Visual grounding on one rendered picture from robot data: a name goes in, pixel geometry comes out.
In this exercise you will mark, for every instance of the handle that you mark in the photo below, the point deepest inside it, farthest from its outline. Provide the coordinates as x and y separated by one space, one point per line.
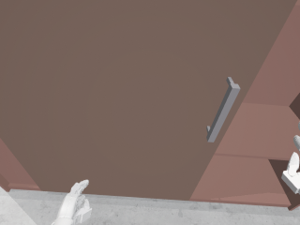
223 110

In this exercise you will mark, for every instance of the right robot hand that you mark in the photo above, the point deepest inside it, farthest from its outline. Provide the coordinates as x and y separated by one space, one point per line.
290 176

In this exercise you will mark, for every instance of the wardrobe door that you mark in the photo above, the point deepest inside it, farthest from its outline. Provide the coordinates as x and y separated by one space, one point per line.
12 169
120 92

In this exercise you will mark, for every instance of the left robot hand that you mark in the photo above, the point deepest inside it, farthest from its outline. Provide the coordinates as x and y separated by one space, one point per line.
69 207

